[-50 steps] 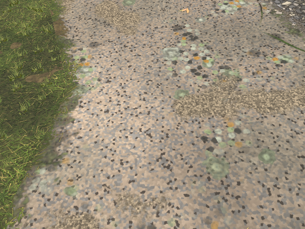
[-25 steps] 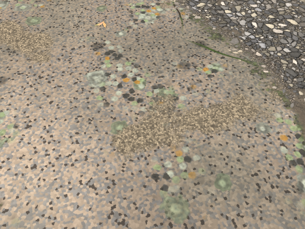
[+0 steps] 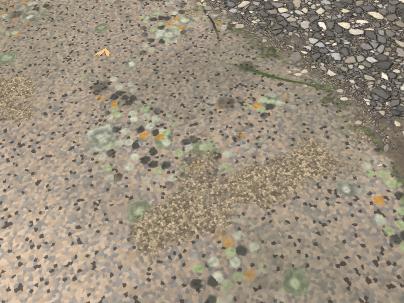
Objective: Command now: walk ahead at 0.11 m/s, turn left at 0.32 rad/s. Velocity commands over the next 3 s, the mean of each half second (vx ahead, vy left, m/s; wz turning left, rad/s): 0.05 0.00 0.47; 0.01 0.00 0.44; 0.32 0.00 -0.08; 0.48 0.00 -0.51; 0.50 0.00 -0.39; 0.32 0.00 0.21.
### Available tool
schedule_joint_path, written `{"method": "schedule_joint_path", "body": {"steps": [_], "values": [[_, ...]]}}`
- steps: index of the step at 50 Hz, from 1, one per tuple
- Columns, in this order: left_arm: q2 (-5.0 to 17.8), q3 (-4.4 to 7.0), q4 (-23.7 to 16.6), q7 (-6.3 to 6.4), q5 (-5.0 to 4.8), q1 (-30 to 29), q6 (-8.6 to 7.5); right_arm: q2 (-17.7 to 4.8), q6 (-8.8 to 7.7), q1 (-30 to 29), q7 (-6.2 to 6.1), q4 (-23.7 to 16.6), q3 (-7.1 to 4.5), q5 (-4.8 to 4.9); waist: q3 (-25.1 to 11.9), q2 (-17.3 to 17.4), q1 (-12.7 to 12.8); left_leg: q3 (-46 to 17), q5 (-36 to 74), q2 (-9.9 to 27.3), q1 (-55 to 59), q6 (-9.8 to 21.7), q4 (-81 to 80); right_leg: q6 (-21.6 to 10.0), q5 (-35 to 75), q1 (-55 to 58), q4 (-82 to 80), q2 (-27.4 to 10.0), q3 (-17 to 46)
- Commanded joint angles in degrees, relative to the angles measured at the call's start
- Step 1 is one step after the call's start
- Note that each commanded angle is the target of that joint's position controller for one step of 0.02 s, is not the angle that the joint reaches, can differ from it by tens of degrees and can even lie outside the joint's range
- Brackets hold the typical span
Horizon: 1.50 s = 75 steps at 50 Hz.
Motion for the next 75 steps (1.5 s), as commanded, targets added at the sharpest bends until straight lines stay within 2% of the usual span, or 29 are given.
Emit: {"method": "schedule_joint_path", "body": {"steps": [1, 6, 13, 14, 15, 16, 17, 18, 20, 22, 24, 33, 40, 41, 42, 43, 44, 45, 48, 52, 56, 61, 62, 63, 64, 65, 67, 69, 75], "values": [[7.60, 2.13, -2.84, 0.67, 0.28, 0.72, -0.76, -3.01, 1.79, 8.46, 0.11, -0.81, -1.74, -0.45, -9.83, -6.52, -1.38, 0.96, 3.73, 0.22, 3.24, -0.99, 2.73, -7.95, 30.74, 2.39, -7.56, -16.15, 5.32], [8.13, 2.73, -2.07, 1.30, 0.80, 2.43, 0.65, -2.97, 3.38, 0.25, 0.98, -5.01, -1.75, -1.04, -6.97, -8.77, 0.87, 2.43, 6.75, 1.87, 0.73, -0.73, -9.42, -7.85, 5.94, 2.03, -9.83, -16.67, 3.92], [12.26, 4.59, -1.92, 0.77, 0.86, 3.51, 2.80, -4.03, 3.07, -2.27, 1.83, -9.33, -1.92, -0.40, -7.99, -7.66, 1.68, 5.84, 2.42, 0.00, 7.90, 2.41, -24.67, -5.51, 3.24, 4.68, -2.15, -20.25, 3.25], [12.54, 4.86, -1.69, 0.76, 0.82, 3.83, 3.21, -4.12, 2.41, -0.90, 1.75, -9.21, -1.93, -0.36, -8.13, -5.65, 0.73, 5.66, 7.07, -0.80, 11.96, 3.18, -31.50, -2.86, 0.88, 3.03, 1.58, -19.17, 1.41], [11.30, 4.88, -1.07, 0.51, 1.23, 6.34, 3.78, -6.46, 1.54, 0.69, 1.39, -8.79, -2.47, -0.60, -7.57, 1.25, 0.63, -0.62, 11.08, 1.49, 15.35, 4.27, -40.67, 1.23, -5.55, 0.00, 9.57, -15.79, -1.58], [6.36, 3.78, -3.44, 0.05, 0.98, 7.55, 4.30, -14.28, 0.95, 0.06, 0.67, -10.42, -4.11, -0.88, -6.74, 17.79, 2.14, -23.71, 22.75, 17.68, 19.56, 9.31, -47.01, 6.59, -24.66, -13.61, 24.44, -6.60, -6.69], [7.99, 3.84, -5.83, 0.82, 0.97, 0.35, 5.36, -17.14, 1.06, 4.37, 0.26, -9.26, -5.26, -0.60, -4.10, 13.87, -1.97, -27.67, 35.70, 21.41, 14.95, 16.76, -46.59, 7.17, -30.59, -17.52, 33.48, -0.90, 2.22], [8.03, 3.84, -5.77, 0.88, 0.52, 0.37, 5.89, -14.61, 1.24, 4.31, -0.09, -8.67, -4.76, -0.33, -4.14, 8.01, -0.36, -22.34, 36.41, 18.28, 15.31, 17.31, -45.17, 7.27, -26.67, -17.93, 37.95, -2.08, 5.94], [8.59, 4.15, -4.48, 0.59, 0.11, 2.11, 5.05, -11.24, 1.79, -4.15, -0.35, -10.85, -3.76, 0.19, -4.13, 5.84, 3.00, -15.13, 30.66, 10.81, 15.62, 13.14, -44.87, 6.57, -17.14, -17.90, 37.24, -2.55, 8.14], [9.77, 4.62, -3.70, 0.11, 1.36, 3.71, 4.76, -9.28, 1.65, -5.62, -0.18, -12.08, -3.15, 0.73, -7.88, 5.35, 3.14, -13.26, 39.33, 8.91, 18.55, 13.02, -43.21, 6.71, -14.17, -16.69, 40.09, -1.41, 7.76], [8.94, 4.50, -4.20, -0.09, 0.79, 3.49, 4.97, -10.15, 1.20, -3.72, 0.13, -11.88, -3.44, 0.90, -9.44, 3.10, 2.66, -13.92, 40.42, 8.86, 20.62, 13.23, -42.62, 7.27, -13.62, -16.69, 39.41, -1.24, 8.35], [8.65, 3.79, -7.66, 0.79, 0.07, -0.64, 5.17, -12.89, 1.63, -1.15, 0.27, -12.31, -4.43, -0.17, -8.00, 5.16, -0.05, -22.89, 28.50, 8.29, 18.97, 14.54, -42.45, 7.25, -16.49, -12.82, 24.68, 0.54, 9.98], [8.23, 3.19, -7.46, 1.48, -0.68, 6.32, 3.67, -11.98, 2.36, -6.65, 0.77, -12.96, -4.13, 0.19, -9.52, 5.40, 3.76, -25.67, 29.24, 4.48, 11.73, 9.12, -38.38, 4.22, -9.97, 5.60, 2.77, 2.83, 8.52], [9.35, 3.38, -7.37, 1.82, -0.12, 7.21, 3.21, -10.63, 2.34, -6.43, 0.50, -12.98, -3.65, 0.57, -9.13, 2.93, 4.07, -24.19, 21.56, 1.92, 7.77, 6.13, -36.15, 3.32, -6.68, 10.59, -4.74, -0.37, 11.42], [13.27, 3.80, -8.47, 2.15, 0.98, 5.78, 2.93, -6.59, 2.16, -3.14, 0.37, -13.07, -2.60, 0.56, -9.44, -8.93, 1.79, -16.57, 5.36, -4.35, 2.55, 2.90, -26.27, 0.48, -9.57, 13.90, -11.50, -13.68, 25.48], [17.83, 4.69, -9.70, 1.66, 1.03, 2.48, 3.21, -8.75, 2.12, -3.07, -0.19, -13.43, -3.26, 0.17, -6.60, -14.67, 1.69, -6.98, -8.36, -12.68, -2.91, 1.44, -17.32, -7.09, -0.26, 7.73, -11.88, -22.38, 36.04], [15.21, 4.31, -9.32, 1.21, 1.02, 3.36, 3.16, -11.01, 2.23, -3.40, -0.32, -12.68, -3.75, -0.94, -6.20, -9.86, 2.04, -9.21, -8.31, -9.29, -0.05, 0.97, -8.16, -10.30, 2.72, 3.70, -11.03, -22.44, 35.00], [11.64, 3.26, -9.50, 0.87, 0.41, 0.22, 2.93, -10.94, 2.35, -2.80, 0.01, -11.41, -3.96, -0.53, -4.68, -6.74, 0.19, -9.96, -4.52, -8.70, 1.11, 0.77, -4.79, -9.21, 3.17, 1.94, -10.41, -18.36, 29.22], [9.45, 2.51, -9.57, 0.91, 0.26, -2.17, 2.48, -9.39, 2.91, -0.77, 0.95, -9.19, -3.48, -0.37, -5.13, -9.57, -0.46, -8.25, 0.73, -8.67, 1.32, -1.21, -3.28, -5.55, 11.98, 5.99, -7.73, -10.76, 18.56], [11.67, 3.63, -5.30, 0.08, 0.35, 7.58, 2.52, -8.15, 2.51, -6.06, 1.76, -9.50, -2.21, -1.11, -4.37, -11.00, 4.88, -4.14, 0.66, -6.48, -3.91, -1.87, -12.72, -6.51, -16.80, 15.34, -12.91, -11.41, 23.45], [13.01, 4.60, -2.84, -0.58, 0.73, 10.38, 2.13, -6.96, 1.00, -9.49, 2.02, -9.25, -1.23, -0.96, -2.46, -9.79, 6.02, 0.57, -2.00, -4.33, 0.40, -0.57, -22.61, -7.72, -18.91, 14.18, -14.01, -12.46, 24.34], [12.21, 5.09, -1.64, -1.24, -0.26, 7.44, 2.27, -5.44, -1.35, -0.45, 0.88, -4.87, -0.75, -0.64, -2.01, -6.00, -0.22, 3.80, 9.98, -5.37, 26.23, 4.56, -44.71, -5.46, -19.79, -3.09, -7.67, -8.46, 19.93], [9.55, 4.38, -2.65, -1.28, -0.38, 5.53, 1.79, -7.81, -2.13, 5.06, 0.09, -3.30, -1.29, -0.98, -4.08, -1.51, -2.91, -2.97, 6.68, 0.32, 38.08, 5.55, -46.02, -3.11, -22.33, -13.79, -0.74, -5.68, 17.54], [3.82, 2.77, -5.52, -1.61, -0.80, 2.29, 1.16, -13.40, -2.70, 11.03, -0.67, -3.00, -2.29, -1.56, -7.35, 11.07, -5.90, -22.61, -12.71, 15.70, 44.37, 8.41, -53.76, -0.09, -25.25, -23.48, 16.85, 1.43, 9.25], [7.88, 3.61, -6.68, -1.25, 0.05, -1.09, 0.84, -16.94, -2.83, 10.73, -0.88, -2.01, -3.46, -1.46, 1.16, 9.08, -6.27, -32.08, -18.14, 22.34, 34.06, 13.06, -58.49, -0.31, -23.47, -29.91, 24.76, 2.60, 9.53], [10.42, 4.48, -5.78, -1.62, 0.08, -0.04, 0.76, -13.37, -3.07, 6.80, -0.87, -2.48, -2.57, -1.37, 5.10, 3.95, -2.99, -27.56, -16.33, 19.90, 30.73, 13.04, -58.11, -0.82, -18.58, -29.99, 29.39, -0.43, 13.51], [10.33, 4.77, -2.31, -2.72, -0.01, 6.08, 0.75, -8.72, -4.02, 0.64, -0.52, -4.20, -1.23, -0.73, 3.56, 4.38, 1.06, -16.15, -3.24, 14.03, 29.69, 8.95, -58.47, 0.27, -11.42, -27.08, 31.78, -1.50, 13.52], [9.18, 4.62, -1.35, -3.38, 1.04, 6.33, 1.23, -7.25, -4.98, 1.48, -0.46, -3.72, -0.67, -0.64, 1.14, 4.02, 1.13, -7.90, 10.78, 11.38, 29.36, 8.00, -57.16, 1.60, -7.02, -26.05, 36.03, -1.65, 11.58], [5.96, 3.20, -5.92, -4.80, 1.17, -3.82, 1.63, -6.36, -5.83, 4.92, 0.12, -1.14, -0.07, -0.56, 3.26, 3.83, 0.19, 4.09, 32.09, 9.26, 25.39, 7.91, -56.11, 3.59, 2.01, -26.85, 28.13, -2.21, 6.24]]}}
